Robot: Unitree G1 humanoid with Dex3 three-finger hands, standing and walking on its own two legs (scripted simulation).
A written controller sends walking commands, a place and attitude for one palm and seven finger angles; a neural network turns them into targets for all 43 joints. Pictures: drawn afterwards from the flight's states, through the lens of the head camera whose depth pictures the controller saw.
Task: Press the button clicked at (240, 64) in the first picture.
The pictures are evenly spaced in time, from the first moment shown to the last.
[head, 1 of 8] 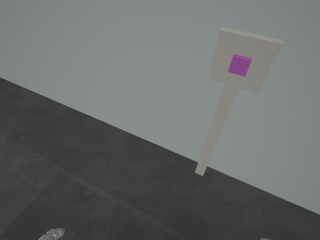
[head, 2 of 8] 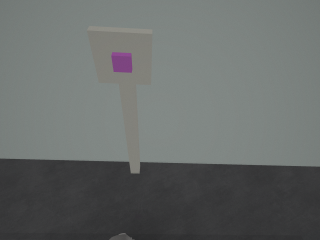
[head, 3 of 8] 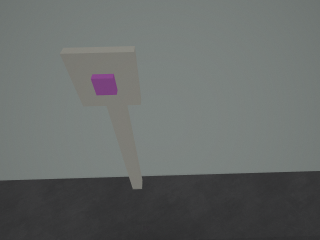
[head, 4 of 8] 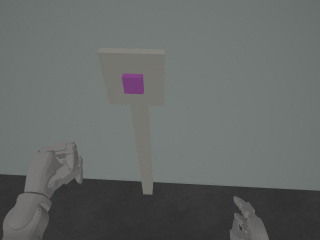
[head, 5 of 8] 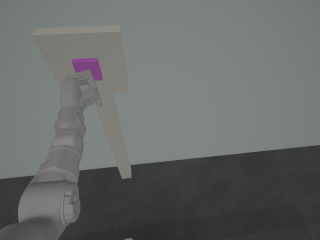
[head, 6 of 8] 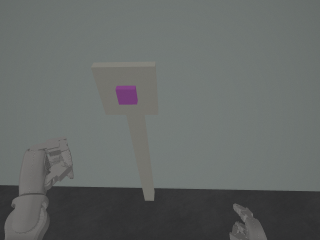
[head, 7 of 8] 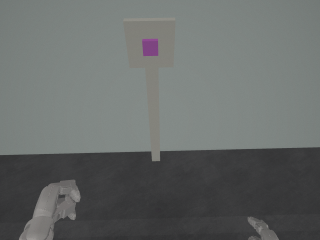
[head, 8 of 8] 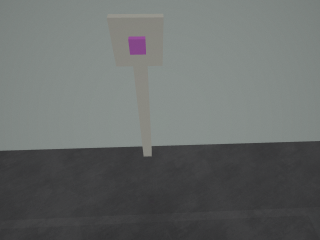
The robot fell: no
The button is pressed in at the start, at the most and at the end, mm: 0 13 0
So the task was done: yes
